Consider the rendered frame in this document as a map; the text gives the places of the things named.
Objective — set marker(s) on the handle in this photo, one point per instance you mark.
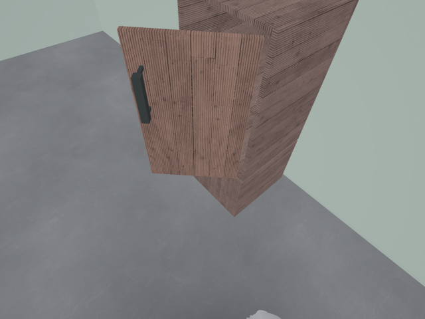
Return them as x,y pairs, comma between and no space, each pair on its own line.
141,96

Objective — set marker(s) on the cupboard door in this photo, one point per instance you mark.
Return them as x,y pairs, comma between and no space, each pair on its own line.
199,86

